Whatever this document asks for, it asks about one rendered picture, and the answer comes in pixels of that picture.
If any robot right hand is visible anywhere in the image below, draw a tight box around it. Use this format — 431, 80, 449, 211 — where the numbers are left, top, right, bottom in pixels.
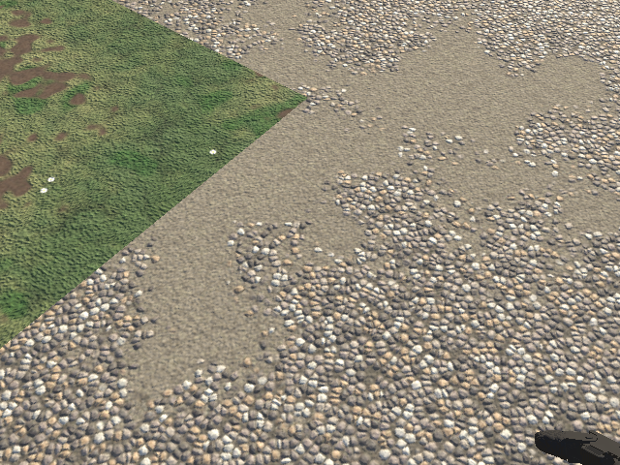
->
535, 430, 620, 465

